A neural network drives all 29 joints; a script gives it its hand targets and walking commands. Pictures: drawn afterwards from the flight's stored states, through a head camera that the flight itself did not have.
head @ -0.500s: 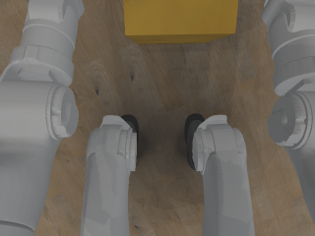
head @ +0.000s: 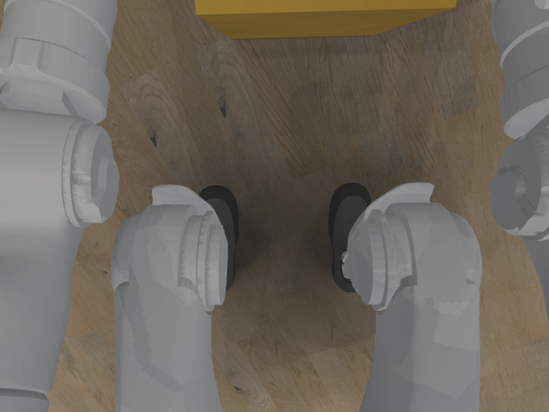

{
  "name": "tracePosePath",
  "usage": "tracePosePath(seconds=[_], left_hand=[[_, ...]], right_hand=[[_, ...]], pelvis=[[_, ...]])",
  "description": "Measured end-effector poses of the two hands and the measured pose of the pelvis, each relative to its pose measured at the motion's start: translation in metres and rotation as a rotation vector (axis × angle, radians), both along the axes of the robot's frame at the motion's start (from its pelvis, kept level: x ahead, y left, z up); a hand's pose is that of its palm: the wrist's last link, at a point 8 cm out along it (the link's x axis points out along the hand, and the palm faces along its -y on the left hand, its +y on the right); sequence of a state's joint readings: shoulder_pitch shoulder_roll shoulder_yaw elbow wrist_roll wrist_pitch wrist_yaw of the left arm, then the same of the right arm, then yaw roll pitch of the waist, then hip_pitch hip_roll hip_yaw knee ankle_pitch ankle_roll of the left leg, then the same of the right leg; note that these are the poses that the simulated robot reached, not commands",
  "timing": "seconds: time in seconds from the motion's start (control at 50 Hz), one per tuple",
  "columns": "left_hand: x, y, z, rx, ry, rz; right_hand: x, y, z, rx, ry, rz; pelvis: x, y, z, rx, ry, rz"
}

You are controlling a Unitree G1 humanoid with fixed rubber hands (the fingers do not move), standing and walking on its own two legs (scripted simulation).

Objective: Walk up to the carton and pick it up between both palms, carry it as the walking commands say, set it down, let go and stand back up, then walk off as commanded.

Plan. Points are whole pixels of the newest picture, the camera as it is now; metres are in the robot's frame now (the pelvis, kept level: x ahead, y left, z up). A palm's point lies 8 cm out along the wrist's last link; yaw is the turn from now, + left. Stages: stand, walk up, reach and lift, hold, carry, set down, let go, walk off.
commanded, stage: reach and lift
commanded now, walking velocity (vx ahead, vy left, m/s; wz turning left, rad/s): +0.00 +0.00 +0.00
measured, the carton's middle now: out of the picture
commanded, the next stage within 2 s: none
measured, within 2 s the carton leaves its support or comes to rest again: leaves its support in 1.42 s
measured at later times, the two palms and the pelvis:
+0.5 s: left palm out of the picture +0.57 +0.13 -0.18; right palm out of the picture +0.56 -0.17 -0.17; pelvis +0.00 +0.00 +0.01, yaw -1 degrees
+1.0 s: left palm out of the picture +0.57 +0.13 -0.19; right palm out of the picture +0.56 -0.17 -0.18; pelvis +0.01 +0.00 +0.00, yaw +0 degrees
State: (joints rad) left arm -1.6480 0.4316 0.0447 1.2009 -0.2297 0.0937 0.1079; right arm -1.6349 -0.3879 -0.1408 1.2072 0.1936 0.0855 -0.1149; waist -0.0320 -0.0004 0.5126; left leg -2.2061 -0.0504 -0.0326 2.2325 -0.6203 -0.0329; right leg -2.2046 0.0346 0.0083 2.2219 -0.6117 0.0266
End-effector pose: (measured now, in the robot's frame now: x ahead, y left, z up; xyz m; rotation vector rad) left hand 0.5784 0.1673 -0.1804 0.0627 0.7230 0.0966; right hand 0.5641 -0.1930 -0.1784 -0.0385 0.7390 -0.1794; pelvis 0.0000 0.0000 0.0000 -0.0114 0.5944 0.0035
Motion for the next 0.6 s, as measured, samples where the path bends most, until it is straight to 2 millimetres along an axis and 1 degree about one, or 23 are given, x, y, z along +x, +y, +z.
tracePosePath(seconds=[0.16, 0.24, 0.32, 0.44, 0.6], left_hand=[[-0.003, -0.006, 0.005, -0.024, 0.013, -0.011], [-0.004, -0.012, 0.005, -0.028, 0.019, -0.031], [-0.004, -0.021, 0.003, -0.037, 0.018, -0.048], [-0.006, -0.035, -0.003, -0.051, 0.019, -0.073], [-0.005, -0.036, -0.003, -0.030, 0.010, -0.071]], right_hand=[[-0.003, 0.005, 0.008, 0.010, 0.011, 0.014], [-0.001, 0.013, 0.009, 0.022, 0.012, 0.034], [-0.001, 0.024, 0.006, 0.034, 0.016, 0.055], [-0.001, 0.025, 0.004, 0.025, 0.008, 0.058], [0.000, 0.025, 0.003, 0.023, 0.007, 0.062]], pelvis=[[-0.002, 0.001, 0.001, -0.002, 0.027, -0.004], [-0.003, 0.001, 0.004, -0.003, 0.031, -0.005], [-0.002, 0.001, 0.006, -0.003, 0.036, -0.004], [-0.001, 0.002, 0.008, -0.004, 0.035, -0.005], [-0.001, 0.000, 0.009, -0.001, 0.024, -0.008]])
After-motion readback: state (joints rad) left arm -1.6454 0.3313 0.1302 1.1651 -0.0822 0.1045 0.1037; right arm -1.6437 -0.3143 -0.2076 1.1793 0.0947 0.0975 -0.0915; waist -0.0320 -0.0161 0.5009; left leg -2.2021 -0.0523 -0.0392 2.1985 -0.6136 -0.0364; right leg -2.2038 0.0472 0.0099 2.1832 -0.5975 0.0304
